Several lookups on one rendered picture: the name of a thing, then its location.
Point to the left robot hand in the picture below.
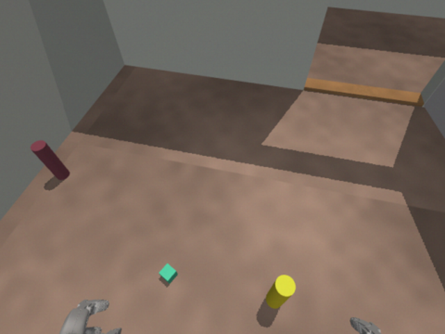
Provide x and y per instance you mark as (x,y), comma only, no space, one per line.
(77,319)

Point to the right robot hand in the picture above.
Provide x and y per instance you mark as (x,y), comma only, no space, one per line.
(363,327)

